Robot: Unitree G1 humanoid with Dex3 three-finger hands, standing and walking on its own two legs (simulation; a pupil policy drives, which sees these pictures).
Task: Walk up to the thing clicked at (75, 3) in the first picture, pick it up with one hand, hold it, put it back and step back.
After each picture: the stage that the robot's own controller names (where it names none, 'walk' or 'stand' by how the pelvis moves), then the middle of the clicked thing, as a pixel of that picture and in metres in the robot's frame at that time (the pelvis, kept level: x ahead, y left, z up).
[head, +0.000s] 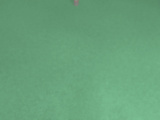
stand; out of the picture +2.39 +0.05 -0.65
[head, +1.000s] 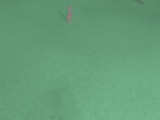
walk; (69, 14) +2.26 +0.08 -0.65
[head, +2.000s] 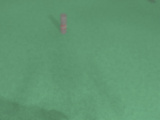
walk; (63, 24) +1.60 +0.11 -0.65
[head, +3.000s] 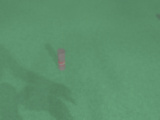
walk; (61, 59) +1.07 +0.15 -0.65
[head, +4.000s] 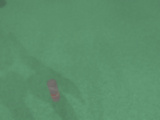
walk; (54, 91) +0.68 +0.22 -0.63
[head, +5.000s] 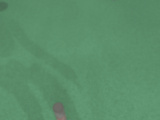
walk; (60, 114) +0.47 +0.17 -0.63
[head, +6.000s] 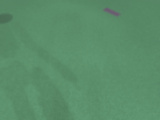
stand; out of the picture +0.40 +0.16 -0.65
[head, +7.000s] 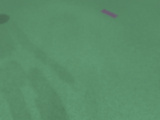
stand; out of the picture +0.39 +0.16 -0.66
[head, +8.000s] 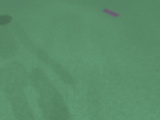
stand; out of the picture +0.40 +0.16 -0.66
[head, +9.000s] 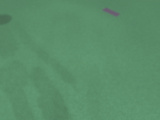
stand; out of the picture +0.39 +0.16 -0.66
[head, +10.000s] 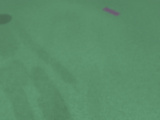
stand; out of the picture +0.39 +0.16 -0.66
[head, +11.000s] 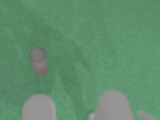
go down; (39, 63) +0.47 +0.15 -0.34
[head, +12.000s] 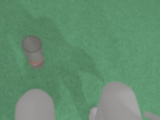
go down; (35, 55) +0.49 +0.15 -0.27
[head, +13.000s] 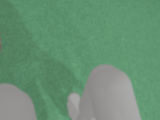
close in; out of the picture +0.49 +0.19 -0.18
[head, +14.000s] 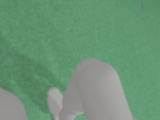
close; out of the picture +0.48 +0.22 -0.18
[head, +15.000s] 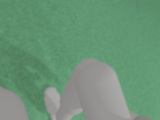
lift; out of the picture +0.44 +0.20 -0.18
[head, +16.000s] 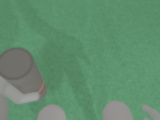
lift; (29, 80) +0.33 +0.16 +0.01
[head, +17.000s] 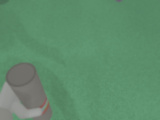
hold; (34, 98) +0.29 +0.16 +0.03
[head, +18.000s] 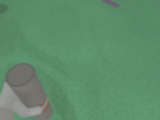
hold; (34, 97) +0.30 +0.16 +0.04
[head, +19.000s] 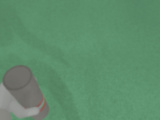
crouch; (31, 97) +0.30 +0.17 +0.01
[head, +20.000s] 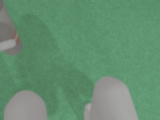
lower; (2, 30) +0.49 +0.17 -0.04
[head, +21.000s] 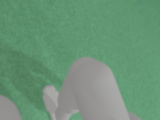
lower; out of the picture +0.48 +0.23 -0.17
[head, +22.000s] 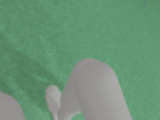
lower; out of the picture +0.47 +0.23 -0.18
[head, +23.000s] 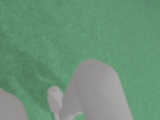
lower; out of the picture +0.47 +0.22 -0.17
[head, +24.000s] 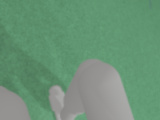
lower; out of the picture +0.45 +0.21 -0.18
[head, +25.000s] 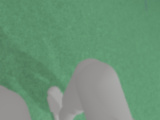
draw back; out of the picture +0.45 +0.19 -0.18
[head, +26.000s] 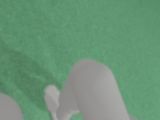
withdraw; out of the picture +0.45 +0.19 -0.19
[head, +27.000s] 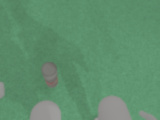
walk; (50, 76) +0.45 +0.12 -0.38
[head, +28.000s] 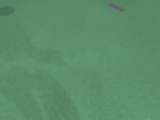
stand; out of the picture +0.39 +0.11 -0.59
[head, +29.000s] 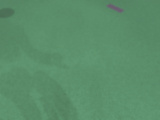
stand; out of the picture +0.38 +0.12 -0.60
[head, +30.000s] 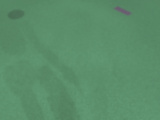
stand; out of the picture +0.39 +0.11 -0.64
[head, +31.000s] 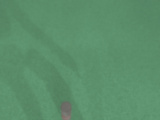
walk; (66, 112) +0.42 +0.07 -0.63
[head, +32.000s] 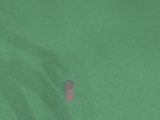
walk; (68, 91) +0.55 +0.08 -0.63
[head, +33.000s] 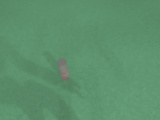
walk; (63, 70) +0.81 +0.20 -0.63
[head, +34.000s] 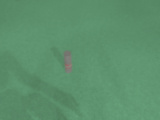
stand; (68, 62) +1.05 +0.14 -0.64
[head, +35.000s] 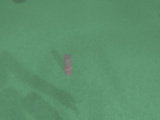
stand; (67, 65) +1.05 +0.13 -0.66
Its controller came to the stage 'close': yes
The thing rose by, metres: 0.70
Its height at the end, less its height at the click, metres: +0.00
